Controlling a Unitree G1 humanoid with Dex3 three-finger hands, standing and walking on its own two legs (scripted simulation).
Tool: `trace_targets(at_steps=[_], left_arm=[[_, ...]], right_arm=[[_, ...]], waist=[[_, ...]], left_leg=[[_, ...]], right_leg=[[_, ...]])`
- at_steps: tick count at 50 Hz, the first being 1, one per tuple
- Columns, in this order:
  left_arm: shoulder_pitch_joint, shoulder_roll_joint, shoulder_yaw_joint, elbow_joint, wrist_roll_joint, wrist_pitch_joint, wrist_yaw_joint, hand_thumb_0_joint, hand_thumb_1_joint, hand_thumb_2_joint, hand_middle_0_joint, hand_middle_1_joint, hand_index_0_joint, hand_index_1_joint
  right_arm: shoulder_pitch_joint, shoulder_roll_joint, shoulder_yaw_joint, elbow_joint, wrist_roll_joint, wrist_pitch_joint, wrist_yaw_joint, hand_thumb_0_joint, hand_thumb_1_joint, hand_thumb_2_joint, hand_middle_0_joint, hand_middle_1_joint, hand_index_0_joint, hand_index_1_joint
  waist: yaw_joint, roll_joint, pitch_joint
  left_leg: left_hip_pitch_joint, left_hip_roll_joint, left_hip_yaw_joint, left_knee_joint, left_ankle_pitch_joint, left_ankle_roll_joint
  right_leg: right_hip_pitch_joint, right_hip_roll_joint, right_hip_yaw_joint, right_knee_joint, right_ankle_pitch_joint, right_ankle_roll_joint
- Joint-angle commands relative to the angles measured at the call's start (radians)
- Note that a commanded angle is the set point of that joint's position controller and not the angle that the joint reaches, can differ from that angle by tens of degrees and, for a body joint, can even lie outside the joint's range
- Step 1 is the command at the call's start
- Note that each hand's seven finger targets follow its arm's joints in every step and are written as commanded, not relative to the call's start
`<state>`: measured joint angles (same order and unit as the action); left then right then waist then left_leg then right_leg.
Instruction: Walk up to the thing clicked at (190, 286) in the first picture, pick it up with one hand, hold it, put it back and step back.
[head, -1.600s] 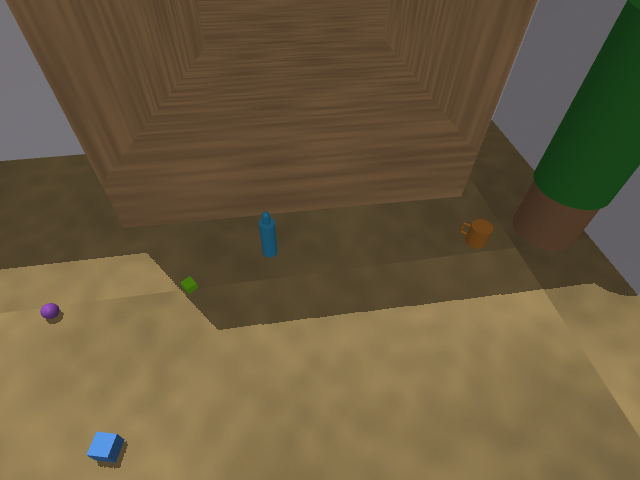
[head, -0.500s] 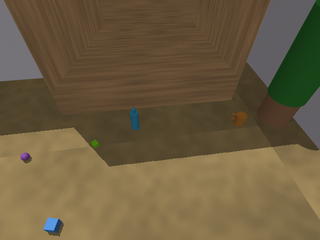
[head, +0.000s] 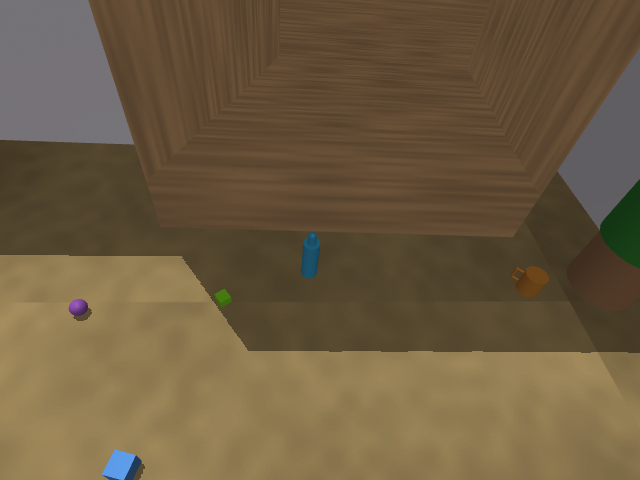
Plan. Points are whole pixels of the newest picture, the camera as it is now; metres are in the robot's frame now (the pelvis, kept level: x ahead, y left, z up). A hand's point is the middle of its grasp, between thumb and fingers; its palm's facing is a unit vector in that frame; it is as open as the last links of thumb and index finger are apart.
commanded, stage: walk up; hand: left
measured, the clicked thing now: (223, 297) +0.86 +0.26 -0.75
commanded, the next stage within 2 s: none
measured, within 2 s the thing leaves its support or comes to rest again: neither
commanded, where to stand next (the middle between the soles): +0.56 -0.03 m, yaw +5 degrees
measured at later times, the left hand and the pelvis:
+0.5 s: hand (157, 392) +0.28 +0.22 -0.11, palm faces +0.07 -0.93 -0.36, open 7.4 cm; pelvis +0.21 -0.05 +0.01, yaw +3 degrees
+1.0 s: hand (158, 328) +0.40 +0.25 -0.15, palm faces +0.04 -0.95 -0.30, open 7.4 cm; pelvis +0.38 -0.02 +0.01, yaw +4 degrees
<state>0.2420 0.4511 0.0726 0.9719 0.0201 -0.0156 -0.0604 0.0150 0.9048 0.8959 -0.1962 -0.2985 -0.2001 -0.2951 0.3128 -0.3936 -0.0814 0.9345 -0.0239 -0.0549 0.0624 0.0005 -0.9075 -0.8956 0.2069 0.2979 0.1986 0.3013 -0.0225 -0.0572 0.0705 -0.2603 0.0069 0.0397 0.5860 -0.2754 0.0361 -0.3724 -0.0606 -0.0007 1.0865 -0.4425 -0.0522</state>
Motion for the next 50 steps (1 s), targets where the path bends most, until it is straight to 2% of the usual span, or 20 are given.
trace_targets(at_steps=[1, 5, 11, 14, 15, 16, 17, 18, 19, 23, 29, 34, 37, 38, 39, 40, 41, 43, 45, 50], left_arm=[[0.02, 0.186, 0.048, -0.081, -0.005, -0.026, 0.0, 0.0, 0.9, 0.9, -0.2, -0.3, -0.2, -0.3], [-0.068, 0.162, 0.049, -0.144, 0.006, -0.029, -0.017, 0.0, 0.9, 0.9, -0.2, -0.3, -0.2, -0.3], [-0.134, 0.121, 0.051, -0.186, 0.001, -0.045, -0.024, 0.0, 0.9, 0.9, -0.2, -0.3, -0.2, -0.3], [0.015, 0.134, 0.072, -0.149, 0.0, -0.052, -0.011, 0.0, 0.9, 0.9, -0.2, -0.3, -0.2, -0.3], [0.118, 0.178, 0.089, -0.129, 0.005, -0.062, 0.0, 0.0, 0.9, 0.9, -0.2, -0.3, -0.2, -0.3], [0.212, 0.252, 0.113, -0.125, 0.012, -0.072, 0.011, 0.0, 0.9, 0.9, -0.2, -0.3, -0.2, -0.3], [0.186, 0.278, 0.107, -0.151, 0.001, -0.075, 0.016, 0.0, 0.9, 0.9, -0.2, -0.3, -0.2, -0.3], [0.128, 0.284, 0.106, -0.165, -0.012, -0.07, 0.017, 0.0, 0.9, 0.9, -0.2, -0.3, -0.2, -0.3], [0.103, 0.255, 0.097, -0.174, -0.019, -0.067, 0.019, 0.0, 0.9, 0.9, -0.2, -0.3, -0.2, -0.3], [0.023, 0.18, 0.066, -0.196, -0.02, -0.076, 0.02, 0.0, 0.9, 0.9, -0.2, -0.3, -0.2, -0.3], [0.047, 0.201, 0.07, -0.242, -0.003, -0.081, 0.01, 0.0, 0.9, 0.9, -0.2, -0.3, -0.2, -0.3], [0.111, 0.213, 0.064, -0.241, -0.004, -0.065, 0.002, 0.0, 0.9, 0.9, -0.2, -0.3, -0.2, -0.3], [0.111, 0.162, 0.034, -0.261, -0.007, -0.053, 0.006, 0.0, 0.9, 0.9, -0.2, -0.3, -0.2, -0.3], [0.159, 0.097, 0.013, -0.266, -0.016, -0.05, 0.01, 0.0, 0.9, 0.9, -0.2, -0.3, -0.2, -0.3], [0.207, 0.058, 0.007, -0.26, -0.019, -0.044, 0.011, 0.0, 0.9, 0.9, -0.2, -0.3, -0.2, -0.3], [0.204, 0.185, 0.038, -0.228, -0.012, -0.026, 0.029, 0.0, 0.9, 0.9, -0.2, -0.3, -0.2, -0.3], [0.162, 0.208, 0.039, -0.224, -0.006, -0.025, 0.033, 0.0, 0.9, 0.9, -0.2, -0.3, -0.2, -0.3], [0.158, 0.177, 0.034, -0.207, -0.017, -0.026, 0.027, 0.0, 0.9, 0.9, -0.2, -0.3, -0.2, -0.3], [0.19, 0.161, 0.038, -0.184, -0.021, -0.019, 0.021, 0.0, 0.9, 0.9, -0.2, -0.3, -0.2, -0.3], [0.172, 0.149, 0.04, -0.181, -0.015, -0.012, -0.004, 0.0, 0.9, 0.9, -0.2, -0.3, -0.2, -0.3]], right_arm=[[0.022, -0.291, -0.063, -0.089, 0.021, -0.049, -0.031, 0.0, -0.9, -0.9, 0.2, 0.3, 0.2, 0.3], [0.05, -0.3, -0.063, -0.115, 0.017, -0.058, -0.033, 0.0, -0.9, -0.9, 0.2, 0.3, 0.2, 0.3], [0.077, -0.281, -0.053, -0.144, 0.021, -0.058, -0.041, 0.0, -0.9, -0.9, 0.2, 0.3, 0.2, 0.3], [0.053, -0.263, -0.047, -0.173, 0.024, -0.049, -0.05, 0.0, -0.9, -0.9, 0.2, 0.3, 0.2, 0.3], [0.083, -0.213, -0.027, -0.18, 0.029, -0.048, -0.05, 0.0, -0.9, -0.9, 0.2, 0.3, 0.2, 0.3], [0.135, -0.138, -0.001, -0.196, 0.034, -0.049, -0.05, 0.0, -0.9, -0.9, 0.2, 0.3, 0.2, 0.3], [0.148, -0.176, -0.004, -0.185, 0.032, -0.039, -0.056, 0.0, -0.9, -0.9, 0.2, 0.3, 0.2, 0.3], [0.125, -0.258, -0.022, -0.168, 0.023, -0.035, -0.066, 0.0, -0.9, -0.9, 0.2, 0.3, 0.2, 0.3], [0.088, -0.27, -0.028, -0.156, 0.022, -0.04, -0.066, 0.0, -0.9, -0.9, 0.2, 0.3, 0.2, 0.3], [0.144, -0.206, -0.018, -0.117, 0.027, -0.026, -0.037, 0.0, -0.9, -0.9, 0.2, 0.3, 0.2, 0.3], [0.012, -0.199, -0.03, -0.16, 0.006, -0.021, -0.011, 0.0, -0.9, -0.9, 0.2, 0.3, 0.2, 0.3], [-0.056, -0.179, -0.032, -0.183, 0.006, -0.042, -0.016, 0.0, -0.9, -0.9, 0.2, 0.3, 0.2, 0.3], [0.104, -0.223, -0.051, -0.136, 0.001, -0.06, -0.038, 0.0, -0.9, -0.9, 0.2, 0.3, 0.2, 0.3], [0.19, -0.293, -0.074, -0.126, -0.017, -0.064, -0.048, 0.0, -0.9, -0.9, 0.2, 0.3, 0.2, 0.3], [0.195, -0.359, -0.086, -0.16, -0.021, -0.067, -0.059, 0.0, -0.9, -0.9, 0.2, 0.3, 0.2, 0.3], [0.168, -0.372, -0.092, -0.173, 0.014, -0.061, -0.06, 0.0, -0.9, -0.9, 0.2, 0.3, 0.2, 0.3], [0.139, -0.348, -0.09, -0.173, 0.025, -0.056, -0.059, 0.0, -0.9, -0.9, 0.2, 0.3, 0.2, 0.3], [0.08, -0.279, -0.052, -0.188, 0.029, -0.059, -0.067, 0.0, -0.9, -0.9, 0.2, 0.3, 0.2, 0.3], [0.071, -0.263, -0.044, -0.187, 0.032, -0.068, -0.063, 0.0, -0.9, -0.9, 0.2, 0.3, 0.2, 0.3], [0.005, -0.272, -0.048, -0.223, 0.018, -0.069, -0.052, 0.0, -0.9, -0.9, 0.2, 0.3, 0.2, 0.3]], waist=[[0.015, 0.153, 0.02], [-0.01, 0.192, 0.048], [-0.014, 0.162, 0.012], [0.076, 0.089, -0.075], [0.119, -0.02, -0.144], [0.141, -0.245, -0.218], [0.117, -0.197, -0.16], [0.107, -0.126, -0.133], [0.098, -0.062, -0.074], [0.027, -0.105, 0.019], [0.058, -0.08, 0.062], [0.081, -0.046, -0.019], [-0.019, 0.091, -0.13], [-0.056, 0.287, -0.197], [-0.038, 0.353, -0.213], [-0.048, 0.218, -0.198], [-0.044, 0.178, -0.121], [-0.008, 0.126, -0.044], [0.012, 0.164, -0.01], [0.027, 0.219, 0.048]], left_leg=[[0.058, 0.237, -0.348, -0.379, -0.133, 0.165], [0.093, 0.242, -0.282, -0.381, -0.053, 0.198], [0.102, 0.209, -0.177, -0.249, 0.318, 0.145], [0.011, 0.173, -0.128, -0.006, 0.463, 0.1], [-0.06, 0.102, -0.068, 0.214, 0.406, 0.072], [-0.237, -0.007, -0.025, 0.504, 0.062, 0.027], [-0.381, -0.079, -0.061, 0.574, -0.209, 0.015], [-0.385, -0.017, -0.104, 0.65, -0.223, 0.021], [-0.376, 0.014, -0.135, 0.669, -0.194, 0.019], [-0.243, 0.044, -0.106, 0.498, -0.036, 0.001], [-0.245, 0.09, -0.035, 0.189, 0.041, -0.048], [-0.117, 0.045, 0.034, 0.009, 0.112, -0.027], [0.228, 0.008, 0.027, -0.092, 0.079, 0.01], [0.374, 0.16, -0.205, -0.195, -0.087, 0.066], [0.49, 0.395, -0.629, -0.251, -0.149, 0.138], [0.433, 0.458, -0.711, -0.284, -0.201, 0.226], [0.341, 0.445, -0.658, -0.296, -0.135, 0.24], [0.22, 0.327, -0.356, -0.276, 0.208, 0.131], [0.115, 0.285, -0.224, -0.276, 0.337, 0.116], [0.015, 0.244, -0.105, -0.364, 0.02, 0.165]], right_leg=[[-0.144, -0.063, 0.04, -0.095, 0.123, 0.031], [-0.171, -0.071, 0.015, -0.286, 0.175, 0.05], [-0.03, 0.0, -0.055, -0.467, 0.281, 0.014], [0.262, 0.057, -0.085, -0.543, 0.277, -0.014], [0.423, 0.024, -0.037, -0.601, 0.232, -0.041], [0.557, -0.218, 0.312, -0.687, 0.084, -0.089], [0.56, -0.355, 0.582, -0.822, -0.004, -0.15], [0.484, -0.396, 0.642, -0.821, -0.028, -0.231], [0.388, -0.362, 0.545, -0.822, 0.054, -0.241], [0.148, -0.169, 0.154, -0.822, 0.273, -0.136], [0.105, -0.19, 0.098, -0.883, 0.058, -0.181], [0.18, -0.181, 0.06, -0.751, 0.251, -0.154], [0.06, -0.116, -0.019, -0.452, 0.381, -0.099], [-0.074, -0.028, -0.077, -0.176, 0.268, -0.05], [-0.303, 0.104, -0.03, -0.006, -0.105, -0.003], [-0.307, 0.05, 0.049, 0.075, -0.124, -0.007], [-0.315, 0.016, 0.083, 0.11, -0.098, -0.01], [-0.245, 0.004, 0.151, 0.05, 0.033, 0.0], [-0.168, -0.004, 0.114, 0.01, 0.084, 0.015], [-0.153, -0.033, 0.041, -0.155, 0.205, 0.058]])
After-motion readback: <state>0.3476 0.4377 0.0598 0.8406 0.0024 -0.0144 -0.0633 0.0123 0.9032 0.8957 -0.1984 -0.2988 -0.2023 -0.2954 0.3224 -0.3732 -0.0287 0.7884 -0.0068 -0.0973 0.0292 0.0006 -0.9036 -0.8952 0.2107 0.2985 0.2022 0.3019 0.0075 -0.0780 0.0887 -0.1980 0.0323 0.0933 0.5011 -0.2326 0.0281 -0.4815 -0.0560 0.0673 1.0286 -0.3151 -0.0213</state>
